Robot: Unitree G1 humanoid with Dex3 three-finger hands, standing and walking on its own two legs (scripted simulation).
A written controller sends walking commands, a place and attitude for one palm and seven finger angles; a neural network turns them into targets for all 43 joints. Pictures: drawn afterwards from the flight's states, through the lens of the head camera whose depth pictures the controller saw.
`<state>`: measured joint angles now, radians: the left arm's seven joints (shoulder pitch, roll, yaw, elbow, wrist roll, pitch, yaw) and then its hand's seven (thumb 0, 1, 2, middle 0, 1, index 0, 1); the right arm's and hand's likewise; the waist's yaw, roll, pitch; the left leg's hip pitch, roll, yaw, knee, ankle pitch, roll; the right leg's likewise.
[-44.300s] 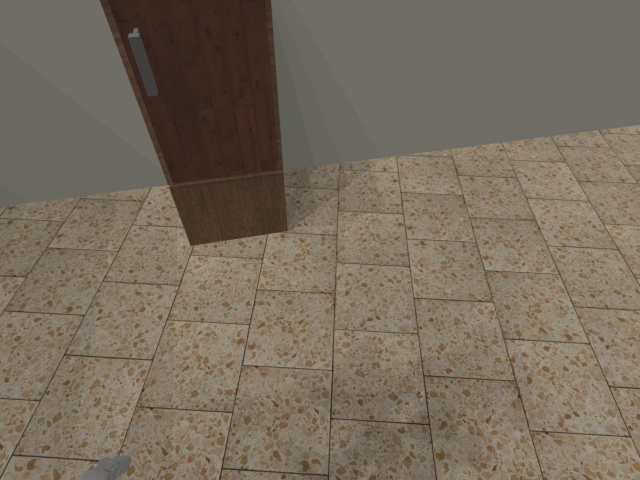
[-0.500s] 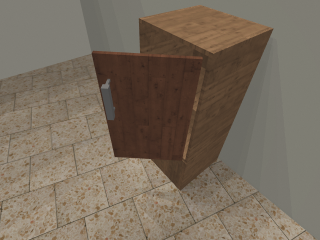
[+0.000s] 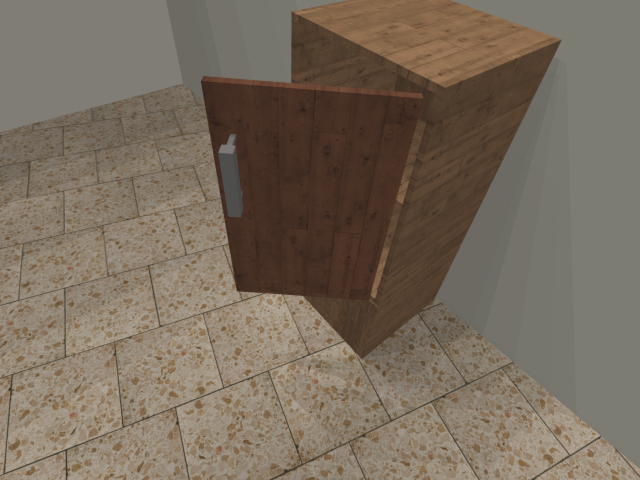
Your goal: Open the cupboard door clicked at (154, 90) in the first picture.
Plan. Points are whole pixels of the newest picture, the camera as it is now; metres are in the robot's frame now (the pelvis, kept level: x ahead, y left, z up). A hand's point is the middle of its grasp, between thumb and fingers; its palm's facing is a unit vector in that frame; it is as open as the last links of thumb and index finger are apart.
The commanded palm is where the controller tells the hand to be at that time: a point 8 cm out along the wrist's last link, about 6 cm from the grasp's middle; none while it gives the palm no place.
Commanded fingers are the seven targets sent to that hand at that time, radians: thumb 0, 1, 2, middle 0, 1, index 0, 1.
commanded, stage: come to a stop and stand still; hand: left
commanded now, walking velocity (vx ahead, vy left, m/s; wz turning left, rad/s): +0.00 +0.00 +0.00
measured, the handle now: (234, 176) +0.62 +0.20 +0.01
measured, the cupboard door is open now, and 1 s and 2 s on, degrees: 48 48 48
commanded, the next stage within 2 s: look again from close up in 0.34 s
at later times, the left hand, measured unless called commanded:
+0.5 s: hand out of the picture -0.03 +0.16 -0.18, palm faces +0.03 -0.99 -0.15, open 7.4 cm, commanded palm none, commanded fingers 0.00 0.90 0.90 -0.20 -0.30 -0.20 -0.30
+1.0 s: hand out of the picture -0.01 +0.15 -0.18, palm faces +0.02 -0.99 -0.14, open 7.4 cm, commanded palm none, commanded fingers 0.00 0.90 0.90 -0.20 -0.30 -0.20 -0.30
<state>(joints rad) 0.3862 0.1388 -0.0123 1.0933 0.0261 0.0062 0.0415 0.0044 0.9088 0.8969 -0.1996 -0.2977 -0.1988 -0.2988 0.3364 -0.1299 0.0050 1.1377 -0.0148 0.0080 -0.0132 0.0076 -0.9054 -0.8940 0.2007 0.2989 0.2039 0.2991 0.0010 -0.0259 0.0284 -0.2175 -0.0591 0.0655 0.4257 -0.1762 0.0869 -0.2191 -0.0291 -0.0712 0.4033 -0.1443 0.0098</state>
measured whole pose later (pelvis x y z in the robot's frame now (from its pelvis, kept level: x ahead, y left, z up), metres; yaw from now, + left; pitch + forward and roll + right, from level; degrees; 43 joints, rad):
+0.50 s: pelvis +0.00 +0.01 +0.00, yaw -1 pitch -2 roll -1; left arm 0.39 0.11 0.00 1.09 0.03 0.00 0.05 0.00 0.91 0.90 -0.20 -0.30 -0.20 -0.30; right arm 0.30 -0.13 -0.01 1.11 -0.01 -0.01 -0.02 0.01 -0.92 -0.89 0.20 0.30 0.20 0.30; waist 0.01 -0.02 0.01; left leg -0.21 -0.08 0.09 0.41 -0.18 0.11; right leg -0.24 -0.05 -0.05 0.42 -0.15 0.03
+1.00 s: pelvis +0.01 +0.01 +0.00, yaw -1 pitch -1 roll -1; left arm 0.36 0.11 0.00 1.09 0.03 -0.01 0.05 0.00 0.91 0.90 -0.20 -0.30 -0.20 -0.30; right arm 0.31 -0.11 0.00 1.13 -0.01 -0.01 -0.02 0.01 -0.91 -0.89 0.20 0.30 0.20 0.30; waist 0.00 -0.02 0.02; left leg -0.19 -0.07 0.08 0.39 -0.18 0.10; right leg -0.21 -0.04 -0.05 0.40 -0.16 0.02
